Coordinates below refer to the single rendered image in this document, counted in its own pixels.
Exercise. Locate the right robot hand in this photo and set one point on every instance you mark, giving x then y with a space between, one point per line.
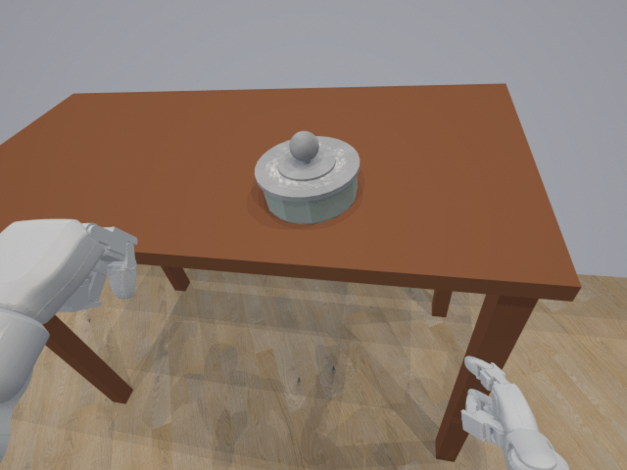
491 419

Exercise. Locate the table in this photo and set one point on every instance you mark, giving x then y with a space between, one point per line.
449 198

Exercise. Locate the knob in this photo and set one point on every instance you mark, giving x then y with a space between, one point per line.
303 146

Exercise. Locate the robot left forearm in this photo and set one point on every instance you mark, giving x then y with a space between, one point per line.
22 340

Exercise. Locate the lid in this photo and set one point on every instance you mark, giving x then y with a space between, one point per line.
335 166

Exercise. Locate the pot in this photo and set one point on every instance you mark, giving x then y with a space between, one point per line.
315 211

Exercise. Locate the left robot hand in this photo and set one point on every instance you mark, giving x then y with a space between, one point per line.
46 265

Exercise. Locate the robot right forearm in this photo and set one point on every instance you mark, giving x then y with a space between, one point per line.
530 450

